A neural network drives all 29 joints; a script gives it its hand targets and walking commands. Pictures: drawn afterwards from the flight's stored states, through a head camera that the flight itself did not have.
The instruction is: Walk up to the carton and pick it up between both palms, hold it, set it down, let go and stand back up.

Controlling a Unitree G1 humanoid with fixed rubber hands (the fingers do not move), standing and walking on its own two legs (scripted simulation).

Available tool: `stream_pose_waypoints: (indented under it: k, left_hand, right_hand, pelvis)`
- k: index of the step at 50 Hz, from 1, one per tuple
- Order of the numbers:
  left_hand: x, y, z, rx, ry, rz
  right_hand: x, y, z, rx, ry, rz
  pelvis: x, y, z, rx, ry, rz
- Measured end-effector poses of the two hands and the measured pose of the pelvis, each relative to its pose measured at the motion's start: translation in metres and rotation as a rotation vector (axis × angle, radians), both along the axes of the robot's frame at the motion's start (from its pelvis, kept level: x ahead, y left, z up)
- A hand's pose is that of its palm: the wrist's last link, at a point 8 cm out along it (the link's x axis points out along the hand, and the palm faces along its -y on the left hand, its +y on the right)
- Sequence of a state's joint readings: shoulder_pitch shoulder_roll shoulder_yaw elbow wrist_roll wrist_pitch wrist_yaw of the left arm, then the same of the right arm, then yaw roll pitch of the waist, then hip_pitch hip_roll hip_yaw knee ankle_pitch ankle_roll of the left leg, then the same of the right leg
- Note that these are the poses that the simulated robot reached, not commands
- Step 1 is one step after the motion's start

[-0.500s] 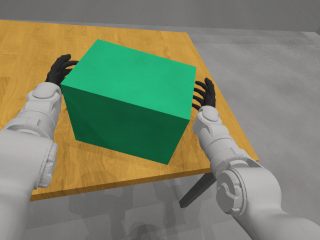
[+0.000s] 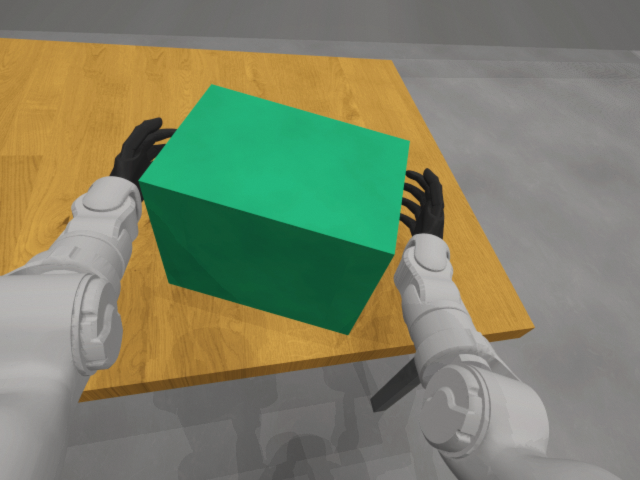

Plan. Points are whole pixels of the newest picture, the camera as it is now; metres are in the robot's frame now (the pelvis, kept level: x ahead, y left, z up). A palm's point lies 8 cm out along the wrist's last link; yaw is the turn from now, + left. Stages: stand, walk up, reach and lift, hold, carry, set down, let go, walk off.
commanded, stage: reach and lift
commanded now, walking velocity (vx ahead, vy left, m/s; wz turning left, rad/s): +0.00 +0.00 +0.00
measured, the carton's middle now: (283, 215) +0.48 -0.04 +0.03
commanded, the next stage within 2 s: none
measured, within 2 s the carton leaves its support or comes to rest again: leaves its support in 1.24 s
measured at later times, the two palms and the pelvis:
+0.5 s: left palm (132, 180) +0.50 +0.14 +0.09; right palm (424, 235) +0.39 -0.21 +0.08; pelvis +0.02 -0.01 +0.01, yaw +0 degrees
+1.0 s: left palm (122, 192) +0.48 +0.15 +0.09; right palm (418, 236) +0.39 -0.20 +0.08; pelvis +0.02 -0.01 +0.01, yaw +0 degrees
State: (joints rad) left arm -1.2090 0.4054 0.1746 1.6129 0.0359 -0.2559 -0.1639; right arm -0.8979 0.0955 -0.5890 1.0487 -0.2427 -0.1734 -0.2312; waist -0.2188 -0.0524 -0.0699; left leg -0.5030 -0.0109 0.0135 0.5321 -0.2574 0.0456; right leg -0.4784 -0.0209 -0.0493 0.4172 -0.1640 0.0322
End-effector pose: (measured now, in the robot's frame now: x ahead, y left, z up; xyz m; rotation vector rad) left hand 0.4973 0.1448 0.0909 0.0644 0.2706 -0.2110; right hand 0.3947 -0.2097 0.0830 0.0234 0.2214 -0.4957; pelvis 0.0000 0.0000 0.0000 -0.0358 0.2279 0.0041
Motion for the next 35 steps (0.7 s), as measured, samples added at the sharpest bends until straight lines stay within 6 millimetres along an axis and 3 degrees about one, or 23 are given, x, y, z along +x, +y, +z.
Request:
stream_pose_waypoints:
  k: [14,35]
  left_hand:
    - [0.001,0.001,0.000,-0.007,0.001,-0.011]
    - [-0.002,0.001,0.002,0.040,-0.028,0.002]
  right_hand:
    - [-0.001,-0.001,-0.004,-0.013,-0.036,0.006]
    - [-0.002,0.001,-0.005,-0.021,-0.054,-0.009]
  pelvis:
    - [0.018,0.001,0.007,0.002,-0.076,-0.010]
    - [0.020,-0.009,0.010,0.006,-0.068,-0.012]
